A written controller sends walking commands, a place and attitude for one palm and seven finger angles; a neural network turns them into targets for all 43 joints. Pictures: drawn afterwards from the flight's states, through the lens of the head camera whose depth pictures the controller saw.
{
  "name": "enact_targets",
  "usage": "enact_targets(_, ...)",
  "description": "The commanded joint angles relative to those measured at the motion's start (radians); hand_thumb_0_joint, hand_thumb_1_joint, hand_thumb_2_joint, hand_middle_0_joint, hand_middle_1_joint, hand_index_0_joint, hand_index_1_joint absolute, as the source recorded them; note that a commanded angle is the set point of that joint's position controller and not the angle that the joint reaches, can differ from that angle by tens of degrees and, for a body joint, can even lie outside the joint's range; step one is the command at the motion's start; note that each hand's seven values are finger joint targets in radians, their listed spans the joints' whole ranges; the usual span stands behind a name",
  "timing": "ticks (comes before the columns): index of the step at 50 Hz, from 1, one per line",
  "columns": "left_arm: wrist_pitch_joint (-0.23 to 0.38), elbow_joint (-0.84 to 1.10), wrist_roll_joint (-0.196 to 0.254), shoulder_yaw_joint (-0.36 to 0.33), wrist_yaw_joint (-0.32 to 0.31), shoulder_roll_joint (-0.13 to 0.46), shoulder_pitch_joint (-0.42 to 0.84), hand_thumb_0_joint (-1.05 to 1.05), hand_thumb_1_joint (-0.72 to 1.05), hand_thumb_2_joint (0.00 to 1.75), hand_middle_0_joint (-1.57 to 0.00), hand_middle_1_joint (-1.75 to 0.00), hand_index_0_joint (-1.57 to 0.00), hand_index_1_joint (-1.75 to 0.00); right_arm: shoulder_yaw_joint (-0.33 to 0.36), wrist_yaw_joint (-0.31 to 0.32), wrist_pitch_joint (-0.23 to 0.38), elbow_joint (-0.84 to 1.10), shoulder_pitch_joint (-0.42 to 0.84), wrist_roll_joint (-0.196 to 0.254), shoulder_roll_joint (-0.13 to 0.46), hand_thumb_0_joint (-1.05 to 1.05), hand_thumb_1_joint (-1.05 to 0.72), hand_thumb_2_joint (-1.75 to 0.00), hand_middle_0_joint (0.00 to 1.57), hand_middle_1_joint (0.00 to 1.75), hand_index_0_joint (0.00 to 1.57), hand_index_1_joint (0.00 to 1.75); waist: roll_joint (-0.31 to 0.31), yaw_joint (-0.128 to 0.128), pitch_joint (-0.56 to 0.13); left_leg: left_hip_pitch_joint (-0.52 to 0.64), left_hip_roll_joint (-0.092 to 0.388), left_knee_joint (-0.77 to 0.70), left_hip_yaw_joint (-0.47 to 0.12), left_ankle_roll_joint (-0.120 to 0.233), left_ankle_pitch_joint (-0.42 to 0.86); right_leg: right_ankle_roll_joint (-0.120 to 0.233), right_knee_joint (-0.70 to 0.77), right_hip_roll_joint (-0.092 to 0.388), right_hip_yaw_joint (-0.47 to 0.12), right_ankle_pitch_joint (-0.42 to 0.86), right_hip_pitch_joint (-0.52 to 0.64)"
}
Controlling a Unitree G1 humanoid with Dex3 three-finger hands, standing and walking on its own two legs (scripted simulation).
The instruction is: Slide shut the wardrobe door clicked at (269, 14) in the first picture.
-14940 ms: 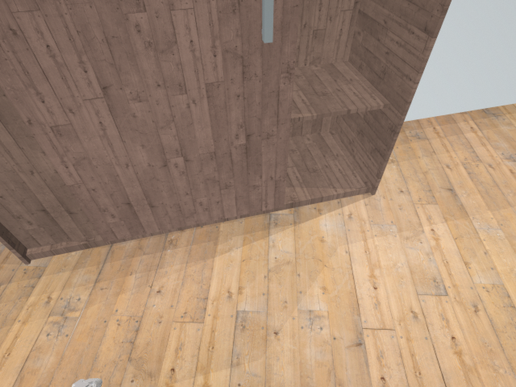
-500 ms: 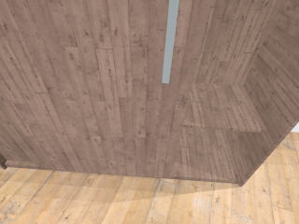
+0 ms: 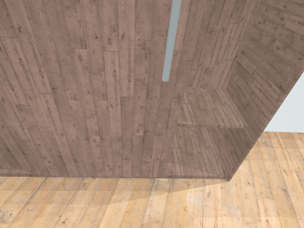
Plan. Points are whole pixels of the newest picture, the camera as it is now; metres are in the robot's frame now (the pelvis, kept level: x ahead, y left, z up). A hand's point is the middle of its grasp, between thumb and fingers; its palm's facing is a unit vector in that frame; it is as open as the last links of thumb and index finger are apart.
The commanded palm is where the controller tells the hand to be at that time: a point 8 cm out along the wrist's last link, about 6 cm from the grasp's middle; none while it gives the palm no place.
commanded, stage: come to a stop and stand still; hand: left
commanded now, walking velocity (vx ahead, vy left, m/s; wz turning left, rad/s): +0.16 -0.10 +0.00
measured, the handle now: (170, 40) +0.69 -0.02 +0.25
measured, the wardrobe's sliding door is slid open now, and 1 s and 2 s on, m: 0.49 0.49 0.49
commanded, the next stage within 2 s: look again from close up in 1.36 s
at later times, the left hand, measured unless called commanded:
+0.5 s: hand out of the picture +0.00 +0.23 -0.17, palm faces +0.01 -0.99 -0.13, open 7.3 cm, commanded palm none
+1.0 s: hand out of the picture -0.10 +0.18 -0.19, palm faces +0.09 -0.99 -0.11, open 7.4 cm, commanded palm none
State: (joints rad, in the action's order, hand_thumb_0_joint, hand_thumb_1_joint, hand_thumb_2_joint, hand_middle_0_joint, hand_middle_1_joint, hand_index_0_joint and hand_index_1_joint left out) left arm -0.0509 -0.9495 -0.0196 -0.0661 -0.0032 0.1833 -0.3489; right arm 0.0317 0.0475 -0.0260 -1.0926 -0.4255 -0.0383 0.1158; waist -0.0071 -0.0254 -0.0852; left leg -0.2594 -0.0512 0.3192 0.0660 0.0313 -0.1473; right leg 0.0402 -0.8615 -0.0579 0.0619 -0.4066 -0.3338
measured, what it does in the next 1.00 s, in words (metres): steps on the spot: right foot, then left foot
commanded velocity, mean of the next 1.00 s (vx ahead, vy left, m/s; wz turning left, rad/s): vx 0.12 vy -0.03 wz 0.00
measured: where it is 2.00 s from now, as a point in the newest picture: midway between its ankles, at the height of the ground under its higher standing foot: outside the picture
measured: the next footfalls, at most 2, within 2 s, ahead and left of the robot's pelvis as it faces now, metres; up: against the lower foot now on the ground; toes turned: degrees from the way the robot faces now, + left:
right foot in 0.08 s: +0.02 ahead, -0.10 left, -0.01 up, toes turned -9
left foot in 0.30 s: +0.01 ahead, +0.16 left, +0.00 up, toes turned +1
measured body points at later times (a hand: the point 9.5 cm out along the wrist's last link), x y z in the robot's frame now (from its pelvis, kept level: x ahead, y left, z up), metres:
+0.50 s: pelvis -0.09 +0.05 -0.01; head -0.10 +0.07 +0.44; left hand +0.00 +0.28 -0.16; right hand -0.15 -0.17 -0.15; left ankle -0.03 +0.16 -0.75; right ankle -0.09 -0.08 -0.67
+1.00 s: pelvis -0.05 +0.04 -0.01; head -0.03 +0.05 +0.43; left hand -0.10 +0.23 -0.18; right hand +0.00 -0.19 -0.16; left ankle -0.02 +0.14 -0.75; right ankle -0.09 -0.07 -0.75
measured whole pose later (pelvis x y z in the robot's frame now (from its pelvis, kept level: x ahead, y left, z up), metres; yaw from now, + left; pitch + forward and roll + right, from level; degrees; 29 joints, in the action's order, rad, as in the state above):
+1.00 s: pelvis -0.05 +0.04 -0.01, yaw +0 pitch +0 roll +0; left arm -0.01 -1.10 -0.02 0.00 -0.02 0.10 -0.39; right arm 0.02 0.04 0.01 -1.05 -0.25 -0.02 0.15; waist 0.03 0.04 0.02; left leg -0.29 0.00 0.52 0.06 0.03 -0.23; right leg 0.00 -0.52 0.03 0.07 -0.34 -0.18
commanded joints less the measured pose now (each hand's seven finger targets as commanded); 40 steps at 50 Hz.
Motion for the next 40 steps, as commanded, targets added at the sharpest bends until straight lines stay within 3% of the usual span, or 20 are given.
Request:
enact_targets(1, -0.028, -0.082, 0.022, -0.045, -0.012, 0.081, -0.424, 0.00, 0.90, 0.90, -0.20, -0.30, -0.20, -0.30, 0.056, 0.014, -0.018, 0.108, 0.142, 0.015, 0.201, 0.00, -0.90, -0.90, 0.20, 0.30, 0.20, 0.30, 0.062, 0.141, 0.202, -0.259, 0.006, -0.022, 0.029, -0.270, -0.277, 0.082, 0.667, -0.027, 0.146, 0.089, 0.508)
enact_targets(2, -0.020, -0.015, 0.002, -0.029, -0.044, 0.095, -0.242, 0.00, 0.90, 0.90, -0.20, -0.30, -0.20, -0.30, 0.051, 0.017, -0.031, 0.081, 0.012, 0.041, 0.092, 0.00, -0.90, -0.90, 0.20, 0.30, 0.20, 0.30, 0.424, 0.039, 0.159, -0.218, -0.089, 0.725, 0.069, -0.174, -0.376, 0.190, 0.740, 0.248, -0.133, 0.149, 0.276)
enact_targets(3, -0.001, 0.114, -0.003, 0.001, -0.055, 0.113, 0.109, 0.00, 0.90, 0.90, -0.20, -0.30, -0.20, -0.30, 0.064, 0.001, -0.044, 0.095, -0.107, 0.031, 0.114, 0.00, -0.90, -0.90, 0.20, 0.30, 0.20, 0.30, 0.244, -0.128, 0.162, -0.250, -0.006, 1.113, -0.080, -0.057, -0.354, 0.235, 0.728, 0.417, -0.227, 0.017, -0.022)
enact_targets(4, 0.028, 0.202, -0.001, -0.003, -0.054, 0.177, 0.345, 0.00, 0.90, 0.90, -0.20, -0.30, -0.20, -0.30, 0.054, -0.019, -0.055, 0.144, -0.145, 0.022, 0.093, 0.00, -0.90, -0.90, 0.20, 0.30, 0.20, 0.30, 0.095, -0.236, 0.125, -0.159, 0.038, 1.329, -0.108, -0.034, -0.300, 0.222, 0.728, 0.459, -0.221, 0.013, -0.177)
enact_targets(6, 0.079, 0.128, -0.012, -0.003, -0.046, 0.123, 0.193, 0.00, 0.90, 0.90, -0.20, -0.30, -0.20, -0.30, 0.046, -0.051, -0.023, 0.174, -0.032, 0.007, 0.158, 0.00, -0.90, -0.90, 0.20, 0.30, 0.20, 0.30, 0.170, -0.091, 0.232, -0.308, 0.144, 1.064, -0.117, -0.012, -0.200, 0.174, 0.799, 0.401, -0.285, -0.389, -0.208)
enact_targets(9, 0.077, 0.048, -0.028, -0.013, -0.033, 0.175, 0.090, 0.00, 0.90, 0.90, -0.20, -0.30, -0.20, -0.30, 0.041, -0.057, 0.008, 0.173, 0.021, 0.001, 0.109, 0.00, -0.90, -0.90, 0.20, 0.30, 0.20, 0.30, 0.046, -0.033, 0.234, -0.160, 0.132, 0.618, -0.016, -0.009, -0.322, 0.167, 0.689, 0.342, -0.196, -0.297, -0.128)
enact_targets(12, 0.043, 0.027, -0.016, -0.014, -0.004, 0.157, 0.100, 0.00, 0.90, 0.90, -0.20, -0.30, -0.20, -0.30, 0.018, -0.042, 0.028, 0.093, -0.143, -0.004, 0.063, 0.00, -0.90, -0.90, 0.20, 0.30, 0.20, 0.30, 0.033, -0.047, 0.202, 0.130, 0.043, 0.195, 0.133, -0.012, -0.238, 0.089, 0.391, 0.198, -0.047, -0.376, -0.220)
enact_targets(13, 0.037, 0.041, -0.012, 0.002, 0.003, 0.078, 0.095, 0.00, 0.90, 0.90, -0.20, -0.30, -0.20, -0.30, 0.021, -0.030, 0.037, 0.069, -0.212, -0.006, 0.115, 0.00, -0.90, -0.90, 0.20, 0.30, 0.20, 0.30, -0.130, -0.060, 0.219, 0.125, 0.124, 0.043, -0.054, 0.005, -0.367, 0.047, 0.080, 0.114, 0.011, -0.276, -0.257)
enact_targets(14, 0.030, 0.076, -0.013, 0.010, 0.011, 0.011, 0.102, 0.00, 0.90, 0.90, -0.20, -0.30, -0.20, -0.30, 0.035, -0.011, 0.044, 0.064, -0.236, -0.012, 0.190, 0.00, -0.90, -0.90, 0.20, 0.30, 0.20, 0.30, -0.278, -0.075, 0.241, 0.068, 0.357, -0.124, -0.460, 0.062, -0.563, -0.009, -0.263, 0.010, 0.005, -0.132, -0.418)
enact_targets(15, 0.027, 0.123, -0.011, -0.006, 0.027, 0.047, 0.125, 0.00, 0.90, 0.90, -0.20, -0.30, -0.20, -0.30, 0.031, 0.011, 0.041, 0.110, -0.136, -0.012, 0.252, 0.00, -0.90, -0.90, 0.20, 0.30, 0.20, 0.30, -0.136, -0.026, 0.188, -0.051, 0.439, -0.172, -0.577, 0.117, -0.581, -0.013, -0.407, 0.049, -0.108, -0.043, -0.384)
enact_targets(16, 0.022, 0.126, -0.015, -0.007, 0.031, 0.032, 0.109, 0.00, 0.90, 0.90, -0.20, -0.30, -0.20, -0.30, 0.029, 0.008, 0.047, 0.141, -0.032, -0.010, 0.280, 0.00, -0.90, -0.90, 0.20, 0.30, 0.20, 0.30, -0.201, 0.022, 0.167, -0.165, 0.488, -0.264, -0.761, 0.135, -0.867, 0.000, -0.484, 0.079, -0.127, 0.015, -0.386)
enact_targets(18, 0.018, 0.096, -0.025, -0.018, 0.031, 0.088, 0.092, 0.00, 0.90, 0.90, -0.20, -0.30, -0.20, -0.30, 0.018, 0.006, 0.060, 0.157, 0.098, -0.004, 0.225, 0.00, -0.90, -0.90, 0.20, 0.30, 0.20, 0.30, -0.214, 0.070, 0.219, -0.277, 0.391, -0.234, -0.599, 0.104, -0.742, -0.009, -0.493, 0.099, -0.126, 0.138, -0.335)
enact_targets(21, 0.022, 0.049, -0.016, -0.011, 0.040, 0.066, 0.027, 0.00, 0.90, 0.90, -0.20, -0.30, -0.20, -0.30, 0.039, 0.004, 0.071, 0.118, 0.061, -0.006, 0.225, 0.00, -0.90, -0.90, 0.20, 0.30, 0.20, 0.30, -0.171, 0.054, 0.136, -0.184, 0.296, -0.164, -0.358, 0.079, -0.580, -0.023, -0.340, 0.068, -0.025, 0.109, -0.222)
enact_targets(24, 0.023, 0.072, -0.009, -0.006, 0.039, 0.046, 0.085, 0.00, 0.90, 0.90, -0.20, -0.30, -0.20, -0.30, 0.050, 0.000, 0.056, 0.097, 0.003, -0.012, 0.221, 0.00, -0.90, -0.90, 0.20, 0.30, 0.20, 0.30, -0.175, -0.003, 0.187, -0.151, 0.286, -0.185, -0.305, 0.081, -0.580, -0.026, -0.006, 0.053, 0.055, -0.024, -0.108)
enact_targets(28, 0.040, 0.021, 0.000, 0.000, 0.023, 0.008, -0.071, 0.00, 0.90, 0.90, -0.20, -0.30, -0.20, -0.30, 0.049, -0.011, 0.036, 0.089, 0.015, -0.009, 0.210, 0.00, -0.90, -0.90, 0.20, 0.30, 0.20, 0.30, -0.109, 0.044, 0.148, -0.189, 0.231, -0.059, -0.228, 0.058, -0.509, -0.008, 0.433, 0.011, 0.074, 0.020, 0.245)
enact_targets(29, 0.049, -0.015, 0.001, -0.004, 0.013, 0.021, -0.146, 0.00, 0.90, 0.90, -0.20, -0.30, -0.20, -0.30, 0.041, -0.019, 0.033, 0.090, 0.022, -0.002, 0.168, 0.00, -0.90, -0.90, 0.20, 0.30, 0.20, 0.30, -0.028, 0.071, 0.156, -0.292, 0.168, 0.071, -0.167, 0.032, -0.490, 0.016, 0.506, 0.048, 0.021, 0.024, 0.371)
enact_targets(31, 0.060, -0.009, -0.006, -0.020, -0.016, 0.148, -0.177, 0.00, 0.90, 0.90, -0.20, -0.30, -0.20, -0.30, 0.021, -0.028, 0.039, 0.156, 0.093, 0.011, 0.086, 0.00, -0.90, -0.90, 0.20, 0.30, 0.20, 0.30, 0.256, 0.091, 0.209, -0.523, 0.040, 0.587, -0.013, -0.008, -0.395, 0.151, 0.775, 0.432, -0.500, -0.302, 0.320)
enact_targets(32, 0.060, 0.015, 0.000, -0.021, -0.016, 0.157, -0.085, 0.00, 0.90, 0.90, -0.20, -0.30, -0.20, -0.30, 0.030, -0.035, 0.031, 0.171, 0.087, 0.003, 0.121, 0.00, -0.90, -0.90, 0.20, 0.30, 0.20, 0.30, 0.144, 0.029, 0.149, -0.458, 0.070, 0.705, -0.057, -0.013, -0.303, 0.174, 0.772, 0.428, -0.490, -0.279, 0.233)
enact_targets(35, 0.102, 0.013, -0.002, 0.016, -0.026, 0.044, 0.026, 0.00, 0.90, 0.90, -0.20, -0.30, -0.20, -0.30, 0.032, -0.059, 0.014, 0.130, 0.072, 0.010, 0.124, 0.00, -0.90, -0.90, 0.20, 0.30, 0.20, 0.30, 0.196, -0.018, 0.265, -0.368, 0.123, 0.724, -0.064, -0.025, -0.117, 0.110, 0.783, 0.318, -0.284, -0.143, 0.019)
enact_targets(40, 0.099, -0.042, -0.009, 0.019, -0.017, 0.071, -0.029, 0.00, 0.90, 0.90, -0.20, -0.30, -0.20, -0.30, 0.005, -0.053, 0.033, 0.117, 0.102, 0.023, 0.064, 0.00, -0.90, -0.90, 0.20, 0.30, 0.20, 0.30, 0.130, 0.013, 0.179, -0.087, 0.077, 0.327, 0.010, -0.037, -0.134, 0.109, 0.658, 0.273, -0.160, 0.112, 0.048)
